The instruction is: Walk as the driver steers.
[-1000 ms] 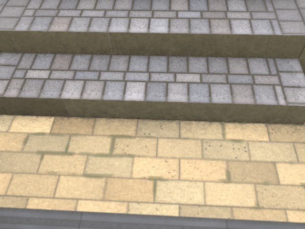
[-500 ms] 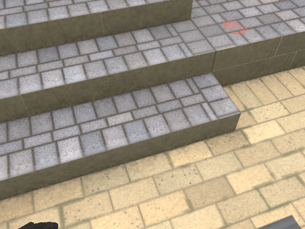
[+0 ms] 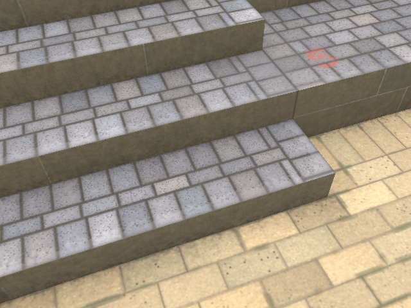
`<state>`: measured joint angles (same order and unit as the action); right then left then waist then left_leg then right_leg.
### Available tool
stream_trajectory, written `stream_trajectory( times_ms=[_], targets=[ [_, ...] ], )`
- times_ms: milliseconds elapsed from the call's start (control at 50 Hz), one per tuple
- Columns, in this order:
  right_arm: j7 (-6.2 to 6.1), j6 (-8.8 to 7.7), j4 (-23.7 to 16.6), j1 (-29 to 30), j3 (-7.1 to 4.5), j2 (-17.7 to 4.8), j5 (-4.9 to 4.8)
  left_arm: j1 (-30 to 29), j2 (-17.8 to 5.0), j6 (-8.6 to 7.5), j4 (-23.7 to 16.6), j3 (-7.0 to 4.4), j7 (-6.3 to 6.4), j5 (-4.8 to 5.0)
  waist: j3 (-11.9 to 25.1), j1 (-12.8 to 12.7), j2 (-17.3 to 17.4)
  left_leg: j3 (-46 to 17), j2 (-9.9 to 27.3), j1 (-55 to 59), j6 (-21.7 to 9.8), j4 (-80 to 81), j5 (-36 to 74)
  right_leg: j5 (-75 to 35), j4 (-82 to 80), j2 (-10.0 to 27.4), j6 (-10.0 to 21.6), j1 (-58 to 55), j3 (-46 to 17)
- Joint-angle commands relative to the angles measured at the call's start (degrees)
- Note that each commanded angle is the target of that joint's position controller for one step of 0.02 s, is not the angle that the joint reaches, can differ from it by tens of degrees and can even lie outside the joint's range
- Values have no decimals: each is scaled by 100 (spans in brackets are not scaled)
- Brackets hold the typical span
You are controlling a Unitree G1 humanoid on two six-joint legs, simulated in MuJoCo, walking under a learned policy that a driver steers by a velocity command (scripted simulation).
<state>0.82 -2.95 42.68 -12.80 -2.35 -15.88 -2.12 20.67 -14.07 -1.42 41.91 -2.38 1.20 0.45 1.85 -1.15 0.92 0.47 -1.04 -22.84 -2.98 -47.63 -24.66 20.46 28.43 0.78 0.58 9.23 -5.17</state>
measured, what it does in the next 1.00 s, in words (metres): walks ahead: left foot, then right foot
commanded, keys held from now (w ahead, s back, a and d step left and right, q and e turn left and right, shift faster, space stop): w+shift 0.64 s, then w+q+shift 0.36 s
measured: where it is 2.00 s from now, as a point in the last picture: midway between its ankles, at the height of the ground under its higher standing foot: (139, 47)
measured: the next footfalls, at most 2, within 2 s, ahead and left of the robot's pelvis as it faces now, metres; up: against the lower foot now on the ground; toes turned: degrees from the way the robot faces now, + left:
left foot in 0.14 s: +0.11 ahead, +0.14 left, +0.00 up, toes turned +2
right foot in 0.60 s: +0.52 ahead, -0.08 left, +0.00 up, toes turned -3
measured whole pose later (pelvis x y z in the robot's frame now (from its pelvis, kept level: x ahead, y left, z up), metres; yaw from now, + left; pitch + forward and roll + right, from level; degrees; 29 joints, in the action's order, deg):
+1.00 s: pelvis +0.67 +0.01 -0.02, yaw +10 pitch +2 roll -1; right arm -1.4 -0.3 41.0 -3.3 0.0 -12.0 0.5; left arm 31.7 -12.2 -6.7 57.4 -0.3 -0.4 -4.2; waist 1.2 0.0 0.9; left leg 3.1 0.2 -66.5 -9.8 -114.0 -25.4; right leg 26.2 14.1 -3.3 1.2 -10.3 13.3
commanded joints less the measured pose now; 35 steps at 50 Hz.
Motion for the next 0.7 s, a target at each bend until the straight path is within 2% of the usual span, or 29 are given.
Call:
stream_trajectory(
  times_ms=[20, 60, 80, 100, 120, 140, 160, 180, 200, 220, 240, 260, 280, 300, 360, 400, 460, 500, 540, 560, 580, 600, 620, 640, 660, 680, 700],
  targets=[
    [121, -349, -761, 972, -71, -356, 1, -139, -993, -249, -413, -251, -12, 90, -875, -142, -1057, -228, 523, -1702, -180, 205, 223, 1539, -2000, 1566, 1070, -363, -2041],
    [187, -375, -657, 800, -55, -310, 80, -307, -1155, -234, -489, -287, -66, 114, -550, -27, -1092, 206, 222, -261, -54, 968, 591, 881, -1875, 1074, 891, 266, -1168],
    [298, -88, -583, 545, -105, -375, 543, -321, -1389, -189, -315, -393, -186, -312, -386, 105, -1224, 656, -114, 572, 44, 1355, 550, 1206, -1818, 711, 872, 625, -748],
    [269, 38, -399, 12, -161, -433, 519, -423, -1282, -178, -319, -401, -228, -300, -418, 360, -1036, 876, -250, 1528, 128, 1558, 993, 1337, -1511, 631, 853, 1245, -586],
    [188, 75, -164, -695, -240, -607, 457, -451, -1099, -189, -300, -350, -228, -283, -322, 687, -553, 922, -367, 2503, 167, 1567, 801, 1166, -868, 470, 815, 1864, -444],
    [112, 19, 110, -1835, -332, -848, 443, -730, -851, -223, -346, -274, -224, -323, -66, 1348, 244, 240, 130, 3679, 81, 1750, 290, 517, 883, 107, 719, 2702, -67],
    [34, -59, 150, -2745, -433, -1608, 569, -1239, -106, -313, -804, -67, -187, -264, 322, 1681, 2112, -2657, 1902, 3949, -276, 3127, -2351, 1334, 3407, -482, 505, 3783, 245],
    [15, -58, -12, -1999, -396, -1569, 554, -1140, -193, -331, -972, -55, -170, -198, -58, 1133, 1574, -5018, 2398, 3228, -782, 4170, -3506, 825, 4256, -624, 594, 4644, -586],
    [17, -48, -125, -1264, -358, -1350, 488, -1302, -426, -303, -966, -96, -203, -211, -631, 663, 675, -4498, 2528, 2801, -893, 4029, -3225, 21, 4468, 14, 612, 4980, -429],
    [42, -89, -174, -971, -310, -1103, 438, -1196, -648, -294, -822, -128, -288, -302, -551, 456, 214, -3677, 2199, 2374, -794, 3842, -2497, -436, 4176, 329, 540, 4507, -146],
    [55, -115, -187, -826, -255, -961, 421, -977, -707, -269, -663, -148, -366, -336, -422, 273, 215, -2979, 1823, 2044, -682, 3910, -1999, -566, 3841, 479, 419, 3993, -14],
    [33, -151, -163, -792, -206, -839, 407, -911, -689, -215, -572, -136, -431, -380, -460, 223, 372, -2528, 1545, 1747, -644, 4093, -1621, -741, 3727, 535, 296, 3719, 116],
    [28, -196, -71, -881, -179, -775, 388, -958, -645, -158, -566, -113, -487, -369, -546, 221, 551, -2226, 1405, 1595, -677, 4245, -1275, -981, 3671, 551, 215, 3654, 215],
    [39, -234, 34, -1019, -169, -728, 360, -1110, -601, -118, -617, -91, -509, -333, -699, 226, 542, -2017, 1329, 1583, -724, 4374, -959, -1192, 3538, 567, 164, 3792, 280],
    [63, -290, 241, -1397, -175, -677, 275, -1775, -570, -89, -803, -33, -523, -299, -917, 343, 253, -1381, 1222, 1829, -805, 4615, 83, -1709, 2683, 560, 52, 4083, 502],
    [60, -325, 330, -1478, -173, -667, 263, -2215, -467, -107, -934, 30, -551, -251, -939, 407, 276, -918, 1106, 1783, -722, 4733, 838, -2086, 1849, 449, 62, 3638, 678],
    [27, -378, 511, -1650, -174, -737, 265, -2752, -436, -135, -1075, 77, -572, -226, -1065, 510, 211, -557, 1249, 2018, -710, 5035, 1898, -2424, 982, 357, 251, 3059, 901],
    [15, -378, 645, -1668, -167, -797, 264, -2851, -447, -150, -1092, 91, -534, -249, -1038, 460, 219, -288, 1309, 2458, -661, 4795, 3269, -2187, 589, 204, 425, 2731, 1065],
    [-39, -351, 767, -1662, -193, -1020, 308, -2536, -567, -149, -1007, 45, -413, -285, -599, 215, 499, -35, 1365, 2876, -544, 3800, 6245, -1509, 457, -232, 631, 1911, 1298],
    [-89, -302, 838, -1675, -214, -1153, 359, -1913, -730, -151, -841, -23, -340, -296, -140, -112, 669, 35, 1417, 3021, -480, 2852, 7450, -1107, 466, -456, 745, 1211, 1309],
    [-136, -224, 850, -1553, -226, -1220, 390, -656, -907, -173, -435, -118, -255, -292, 507, -687, 675, 173, 1337, 2687, -395, 1433, 7721, -970, 281, -600, 869, -152, 1326],
    [-163, -212, 747, -1437, -175, -1041, 397, 519, -1219, -197, -68, -242, -160, -376, 1159, -1162, 452, 180, 1127, 1392, -359, -314, 6236, -369, 475, 51, 968, -1901, 640],
    [-47, -268, 440, -1819, 35, -101, 214, 837, -1823, -231, 3, -395, -85, -550, 1890, -711, -1279, 132, 195, -818, -202, -2641, 1797, 1984, -20, 1775, 1382, -3470, -2134],
    [-18, -345, 424, -1698, -25, -387, 216, 737, -1718, -232, 10, -379, -147, -406, 2176, -660, -1457, -682, -248, -1571, -383, -3453, -90, 2881, -1312, 2115, 1436, -3341, -4347],
    [-33, -310, 287, -980, -85, -573, 198, 82, -1386, -246, 74, -328, -168, -364, 896, -427, -863, -682, 203, -2071, -466, -3512, 678, 2558, -1469, 1865, 1173, -2417, -3288],
    [-6, -310, 261, -746, -26, -510, 203, -295, -1001, -308, 60, -243, -183, -331, 280, -245, -220, -581, 454, -1826, -428, -3137, 1208, 1367, -1542, 1749, 1091, -1367, -2349],
    [28, -251, 317, -714, -1, -397, 236, -505, -835, -374, 106, -192, -187, -342, 13, -20, -93, -599, 606, -1505, -384, -2854, 1306, 556, -1678, 1531, 929, -687, -1689]
  ],
)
